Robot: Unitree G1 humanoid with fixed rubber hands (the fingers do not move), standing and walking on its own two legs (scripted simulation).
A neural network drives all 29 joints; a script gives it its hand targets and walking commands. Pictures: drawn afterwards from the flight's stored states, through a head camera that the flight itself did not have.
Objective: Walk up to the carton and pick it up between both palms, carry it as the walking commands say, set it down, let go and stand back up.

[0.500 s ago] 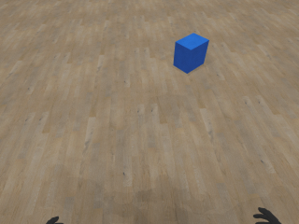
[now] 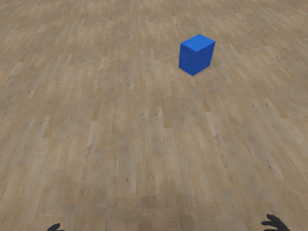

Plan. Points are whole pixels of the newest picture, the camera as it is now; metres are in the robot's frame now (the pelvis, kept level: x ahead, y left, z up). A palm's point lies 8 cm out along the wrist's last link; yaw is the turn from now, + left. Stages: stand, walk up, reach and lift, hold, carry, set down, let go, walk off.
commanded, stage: walk up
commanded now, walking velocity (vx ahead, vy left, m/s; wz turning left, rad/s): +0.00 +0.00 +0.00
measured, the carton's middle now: (196, 55) +1.81 -0.46 -0.64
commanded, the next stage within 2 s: none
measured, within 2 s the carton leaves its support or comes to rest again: neither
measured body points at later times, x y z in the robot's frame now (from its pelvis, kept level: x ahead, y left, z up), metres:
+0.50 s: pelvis +0.11 -0.09 -0.01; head +0.13 -0.13 +0.44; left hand +0.12 +0.17 -0.13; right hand +0.18 -0.36 -0.16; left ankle +0.14 +0.06 -0.67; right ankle +0.05 -0.20 -0.75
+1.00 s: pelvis +0.39 -0.08 -0.01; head +0.42 -0.07 +0.44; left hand +0.52 +0.16 -0.15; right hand +0.34 -0.35 -0.14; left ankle +0.42 +0.01 -0.75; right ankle +0.36 -0.24 -0.66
